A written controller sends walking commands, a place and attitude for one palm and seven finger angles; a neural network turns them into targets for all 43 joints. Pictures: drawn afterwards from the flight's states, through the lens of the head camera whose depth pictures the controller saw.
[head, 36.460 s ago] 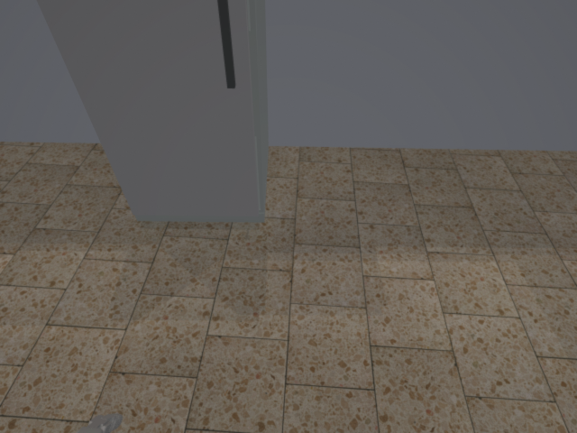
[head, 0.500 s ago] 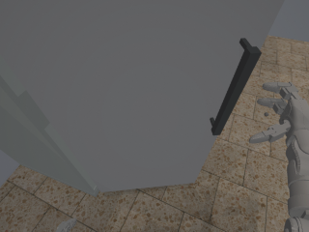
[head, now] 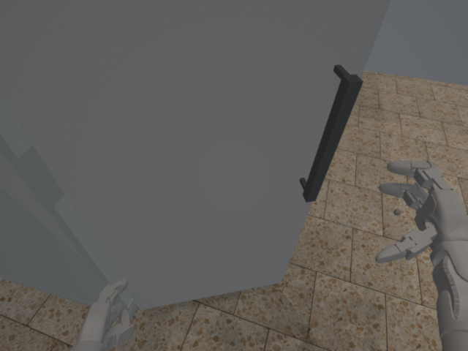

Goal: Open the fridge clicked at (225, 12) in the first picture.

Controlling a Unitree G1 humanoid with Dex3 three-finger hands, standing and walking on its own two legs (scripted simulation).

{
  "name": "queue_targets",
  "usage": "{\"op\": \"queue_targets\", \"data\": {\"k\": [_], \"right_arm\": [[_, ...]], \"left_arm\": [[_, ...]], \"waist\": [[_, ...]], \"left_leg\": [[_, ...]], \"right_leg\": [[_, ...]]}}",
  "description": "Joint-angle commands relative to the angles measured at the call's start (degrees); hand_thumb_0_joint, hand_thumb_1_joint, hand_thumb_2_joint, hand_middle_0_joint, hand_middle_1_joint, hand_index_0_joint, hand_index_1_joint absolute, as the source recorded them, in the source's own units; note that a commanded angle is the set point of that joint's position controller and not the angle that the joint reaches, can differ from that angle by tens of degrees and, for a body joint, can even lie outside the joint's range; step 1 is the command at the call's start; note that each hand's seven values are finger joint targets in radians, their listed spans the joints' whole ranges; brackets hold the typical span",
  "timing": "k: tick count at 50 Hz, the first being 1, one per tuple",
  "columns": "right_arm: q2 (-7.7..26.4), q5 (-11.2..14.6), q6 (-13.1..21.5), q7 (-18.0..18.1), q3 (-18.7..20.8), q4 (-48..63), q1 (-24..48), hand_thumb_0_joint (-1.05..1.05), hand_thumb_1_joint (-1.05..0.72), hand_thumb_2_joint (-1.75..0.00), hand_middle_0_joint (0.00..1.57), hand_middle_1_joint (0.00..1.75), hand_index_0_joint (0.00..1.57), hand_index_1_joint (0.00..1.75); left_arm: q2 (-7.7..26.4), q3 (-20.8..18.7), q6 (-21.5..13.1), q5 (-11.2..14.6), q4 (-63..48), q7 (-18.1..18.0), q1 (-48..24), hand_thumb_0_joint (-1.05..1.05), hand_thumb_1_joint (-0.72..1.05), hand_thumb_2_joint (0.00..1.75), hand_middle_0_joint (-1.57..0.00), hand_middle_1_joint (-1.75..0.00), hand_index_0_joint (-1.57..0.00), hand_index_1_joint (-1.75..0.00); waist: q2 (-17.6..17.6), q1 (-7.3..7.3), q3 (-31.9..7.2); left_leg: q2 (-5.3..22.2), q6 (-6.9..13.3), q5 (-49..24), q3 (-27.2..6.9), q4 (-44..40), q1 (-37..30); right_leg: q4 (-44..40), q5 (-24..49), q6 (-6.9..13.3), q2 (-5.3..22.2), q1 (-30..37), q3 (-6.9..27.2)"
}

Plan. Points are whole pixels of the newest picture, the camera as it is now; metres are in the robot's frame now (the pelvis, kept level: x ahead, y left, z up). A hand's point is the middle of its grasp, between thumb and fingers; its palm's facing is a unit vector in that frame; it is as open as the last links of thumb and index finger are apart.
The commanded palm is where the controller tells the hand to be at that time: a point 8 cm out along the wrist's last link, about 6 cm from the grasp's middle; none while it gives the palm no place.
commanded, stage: slip the hand off the handle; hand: right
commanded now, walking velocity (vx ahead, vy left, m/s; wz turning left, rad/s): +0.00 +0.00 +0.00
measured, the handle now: (322, 143) +0.47 -0.14 +0.12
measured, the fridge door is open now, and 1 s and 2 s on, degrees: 64 64 64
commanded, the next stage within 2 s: draw the hand back to the body in 0.16 s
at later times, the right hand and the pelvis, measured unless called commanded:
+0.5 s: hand (410, 219) +0.30 -0.24 +0.13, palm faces +0.07 +1.00 -0.05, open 14.7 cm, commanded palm +0.25 -0.30 +0.14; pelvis +0.01 +0.00 +0.00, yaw +1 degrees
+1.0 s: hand (460, 256) +0.23 -0.27 +0.15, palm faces +0.43 +0.87 -0.26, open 13.5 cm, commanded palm +0.19 -0.30 +0.16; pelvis +0.00 -0.01 +0.02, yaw +1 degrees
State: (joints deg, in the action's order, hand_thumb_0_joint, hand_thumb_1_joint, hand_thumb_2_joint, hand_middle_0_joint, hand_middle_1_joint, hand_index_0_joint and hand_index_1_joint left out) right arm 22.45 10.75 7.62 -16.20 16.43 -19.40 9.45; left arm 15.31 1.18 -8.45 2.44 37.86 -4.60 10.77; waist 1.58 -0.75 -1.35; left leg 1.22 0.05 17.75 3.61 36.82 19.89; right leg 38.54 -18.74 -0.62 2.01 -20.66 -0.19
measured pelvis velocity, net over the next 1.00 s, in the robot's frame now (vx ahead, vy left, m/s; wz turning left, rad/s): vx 0.00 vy -0.01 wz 0.01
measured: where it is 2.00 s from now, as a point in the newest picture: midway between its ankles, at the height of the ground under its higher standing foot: outside the picture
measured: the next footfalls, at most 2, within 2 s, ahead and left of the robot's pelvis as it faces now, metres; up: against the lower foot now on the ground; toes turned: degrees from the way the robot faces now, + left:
none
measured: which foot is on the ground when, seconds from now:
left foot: down 0.00-1.00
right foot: down 0.00-1.00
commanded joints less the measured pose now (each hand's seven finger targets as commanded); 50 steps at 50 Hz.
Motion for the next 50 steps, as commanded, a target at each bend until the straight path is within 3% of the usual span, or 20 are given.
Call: {"op": "queue_targets", "data": {"k": [1, 5, 8, 12, 14, 15, 17, 18, 20, 22, 26, 30, 34, 39, 40, 41, 42, 44, 47, 50], "right_arm": [[14.01, 2.07, 2.18, -0.15, 6.47, 13.89, 12.59, 0.0, 0.55, -0.2, 0.25, 1.15, 0.25, 1.15], [13.65, 2.62, 3.79, 0.35, 7.26, 17.9, 10.23, 0.0, 0.55, -0.2, 0.25, 1.15, 0.25, 1.15], [14.35, 2.23, 5.28, 0.86, 7.22, 20.07, 13.99, 0.0, 0.55, -0.2, 0.25, 1.15, 0.25, 1.15], [13.14, 2.05, 5.05, 0.18, 5.77, 17.43, 14.07, 0.0, 0.55, -0.2, 0.25, 1.15, 0.25, 1.15], [13.85, 2.25, 4.31, -0.48, 6.45, 15.77, 12.18, 0.0, 0.55, -0.2, 0.25, 1.15, 0.25, 1.15], [7.84, 13.45, -0.04, -3.3, 7.79, 13.2, 12.56, 0.0, 0.55, -0.2, 0.25, 1.15, 0.25, 1.15], [11.46, 14.44, -3.71, -5.77, 9.04, 17.16, 14.69, 0.0, 0.55, -0.2, 0.25, 1.15, 0.25, 1.15], [13.94, 13.41, -4.73, -5.44, 10.18, 19.06, 14.01, 0.0, 0.55, -0.2, 0.25, 1.15, 0.25, 1.15], [13.3, 8.79, -5.55, -2.83, 9.08, 21.42, 7.62, 0.0, 0.55, -0.2, 0.25, 1.15, 0.25, 1.15], [12.15, 6.67, -5.54, -0.29, 8.94, 23.14, 1.55, 0.0, 0.55, -0.2, 0.25, 1.15, 0.25, 1.15], [10.4, 10.07, -6.34, -0.26, 11.2, 27.21, -4.17, 0.0, 0.55, -0.2, 0.25, 1.15, 0.25, 1.15], [9.03, 10.02, -7.93, -0.38, 9.48, 32.3, -2.45, 0.0, 0.55, -0.2, 0.25, 1.15, 0.25, 1.15], [8.6, 8.47, -9.04, 0.36, 8.13, 34.52, -1.88, 0.0, 0.55, -0.2, 0.25, 1.15, 0.25, 1.15], [8.96, 8.96, -9.04, -0.56, 7.96, 38.54, -1.52, 0.0, 0.37, -0.29, 0.24, 1.04, 0.24, 1.04], [15.48, 0.64, -5.76, 10.68, 11.41, 44.05, -1.96, 0.0, 0.33, -0.31, 0.24, 1.02, 0.24, 1.02], [8.21, -0.75, -5.35, 15.17, 7.69, 40.67, -8.41, 0.0, 0.3, -0.32, 0.24, 1.0, 0.24, 1.0], [6.9, -1.34, -5.33, 17.15, 7.05, 40.33, -11.64, 0.0, 0.26, -0.34, 0.24, 0.98, 0.24, 0.98], [5.07, -3.01, -4.77, 19.66, 5.21, 41.05, -15.59, 0.0, 0.19, -0.37, 0.24, 0.94, 0.24, 0.94], [7.19, -4.85, -3.29, 22.17, 6.6, 43.78, -15.96, 0.0, 0.08, -0.43, 0.23, 0.87, 0.23, 0.87], [6.14, -6.28, -2.06, 23.82, 4.78, 46.74, -13.93, 0.0, -0.03, -0.48, 0.23, 0.81, 0.23, 0.81]], "left_arm": [[7.58, -2.71, -3.08, 0.14, -8.44, -0.84, -3.76, 0.0, 0.9, 0.9, -0.2, -0.3, -0.2, -0.3], [7.02, -2.42, -3.89, -0.23, -9.06, -0.83, -4.36, 0.0, 0.9, 0.9, -0.2, -0.3, -0.2, -0.3], [7.05, -2.32, -4.63, -0.38, -8.1, -1.16, -4.33, 0.0, 0.9, 0.9, -0.2, -0.3, -0.2, -0.3], [7.32, -2.22, -5.34, -0.3, -6.79, -1.79, -4.32, 0.0, 0.9, 0.9, -0.2, -0.3, -0.2, -0.3], [7.55, -2.45, -5.45, -0.25, -6.54, -1.96, -4.01, 0.0, 0.9, 0.9, -0.2, -0.3, -0.2, -0.3], [7.81, -2.06, -6.16, 1.58, -6.95, -2.77, -5.91, 0.0, 0.9, 0.9, -0.2, -0.3, -0.2, -0.3], [7.7, -1.95, -7.41, 1.87, -7.19, -3.83, -6.85, 0.0, 0.9, 0.9, -0.2, -0.3, -0.2, -0.3], [7.79, -1.92, -7.79, 1.64, -7.48, -3.9, -6.5, 0.0, 0.9, 0.9, -0.2, -0.3, -0.2, -0.3], [7.1, -1.71, -8.18, 0.88, -8.18, -3.45, -5.61, 0.0, 0.9, 0.9, -0.2, -0.3, -0.2, -0.3], [7.01, -1.71, -8.35, 0.47, -8.69, -2.62, -5.06, 0.0, 0.9, 0.9, -0.2, -0.3, -0.2, -0.3], [7.26, -2.02, -8.25, 0.77, -9.36, -2.06, -5.77, 0.0, 0.9, 0.9, -0.2, -0.3, -0.2, -0.3], [6.99, -1.77, -8.72, 0.84, -9.28, -2.55, -6.39, 0.0, 0.9, 0.9, -0.2, -0.3, -0.2, -0.3], [7.02, -1.32, -8.89, 0.72, -8.55, -3.12, -6.87, 0.0, 0.9, 0.9, -0.2, -0.3, -0.2, -0.3], [6.83, -0.84, -9.57, 0.61, -8.16, -3.98, -8.08, 0.0, 0.9, 0.9, -0.2, -0.3, -0.2, -0.3], [5.76, -1.05, -9.79, -1.94, -8.14, -3.5, -8.59, 0.0, 0.9, 0.9, -0.2, -0.3, -0.2, -0.3], [5.52, -0.85, -9.86, -2.66, -6.84, -3.03, -8.19, 0.0, 0.9, 0.9, -0.2, -0.3, -0.2, -0.3], [5.77, -1.03, -9.78, -2.7, -6.68, -2.61, -8.22, 0.0, 0.9, 0.9, -0.2, -0.3, -0.2, -0.3], [5.19, -1.1, -8.2, -2.64, -6.39, -2.22, -8.25, 0.0, 0.9, 0.9, -0.2, -0.3, -0.2, -0.3], [5.44, -1.66, -7.22, -3.01, -5.88, -2.09, -8.42, 0.0, 0.9, 0.9, -0.2, -0.3, -0.2, -0.3], [4.87, -1.53, -7.03, -3.06, -5.89, -2.16, -9.12, 0.0, 0.9, 0.9, -0.2, -0.3, -0.2, -0.3]], "waist": [[-0.54, 0.13, -10.45], [-0.62, -0.25, -10.75], [2.14, 0.72, -10.2], [1.75, 1.5, -8.0], [1.01, 0.95, -9.01], [-2.55, -0.03, -11.37], [0.13, -0.97, -13.71], [2.33, -1.52, -14.97], [4.37, -1.93, -13.31], [2.5, -2.17, -10.62], [-2.98, -2.55, -9.91], [1.72, -1.97, -7.75], [3.19, -1.31, -4.41], [3.16, -1.78, -6.76], [4.22, -3.72, -2.19], [3.89, -2.5, -1.24], [0.76, -2.79, -0.02], [-0.59, -2.64, -0.25], [1.35, -2.84, -2.5], [3.8, -2.46, -2.76]], "left_leg": [[-1.01, 0.73, -6.26, -3.03, -6.05, -4.77], [-1.13, 0.58, -7.02, -3.25, -5.55, -5.12], [-1.26, 0.7, -6.84, -3.42, -5.71, -4.26], [-1.25, 0.63, -4.92, -3.51, -6.37, -2.97], [-1.01, 0.58, -4.85, -3.63, -6.21, -3.58], [-0.36, 0.95, -3.91, -4.67, -8.55, -7.83], [-0.09, 0.83, -5.73, -5.03, -8.9, -10.17], [0.04, 0.7, -7.28, -4.8, -8.3, -10.29], [-0.8, 0.81, -11.84, -2.31, -6.66, -9.23], [-1.27, 0.96, -13.06, -1.16, -6.16, -8.9], [-1.55, 0.6, -15.32, -0.89, -6.74, -10.35], [-1.98, 0.57, -13.73, -0.84, -8.13, -9.39], [-2.08, 0.67, -10.09, -0.68, -9.84, -8.29], [-2.2, 0.79, -9.74, -0.5, -10.88, -10.44], [-1.14, 0.95, -8.19, -2.15, -14.3, -10.91], [-0.85, 1.03, -6.54, -0.92, -14.53, -10.69], [-0.85, 1.11, -6.05, -0.74, -14.81, -10.96], [-0.89, 0.79, -5.67, -0.94, -15.48, -12.03], [-0.75, 0.89, -6.86, -1.56, -16.46, -14.55], [-1.06, 0.87, -5.94, -1.29, -17.1, -15.01]], "right_leg": [[-5.76, 6.23, 1.52, -2.27, 2.61, -0.07], [-5.28, 7.04, 1.46, -2.24, 2.75, -0.12], [-5.1, 7.12, 1.38, -2.08, 3.28, -0.02], [-5.0, 5.68, 1.45, -2.04, 2.63, 0.08], [-5.1, 5.68, 1.44, -2.01, 2.51, 0.22], [-6.25, 4.89, 1.2, -2.3, 3.15, 0.67], [-6.46, 6.87, 1.3, -2.18, 5.13, 0.59], [-6.78, 8.09, 1.34, -2.17, 5.53, 0.77], [-7.74, 11.8, 1.45, -2.06, 6.7, 0.65], [-8.29, 13.5, 1.23, -1.75, 6.04, 0.77], [-8.84, 14.46, 1.07, -1.53, 6.16, 0.35], [-9.82, 13.99, 0.95, -1.35, 8.01, 0.1], [-10.89, 11.39, 1.08, -1.36, 8.48, 0.35], [-12.0, 11.42, 1.17, -1.47, 11.11, 0.74], [-12.98, 10.06, 0.9, -1.74, 9.47, -0.64], [-13.99, 8.26, 0.44, -1.69, 9.41, -0.62], [-14.48, 7.6, 0.34, -1.58, 8.66, -0.28], [-15.53, 7.5, 0.76, -1.08, 9.91, -0.94], [-16.51, 8.39, 1.04, -1.05, 11.84, -2.05], [-18.13, 8.13, 0.9, -0.92, 13.67, -1.9]]}}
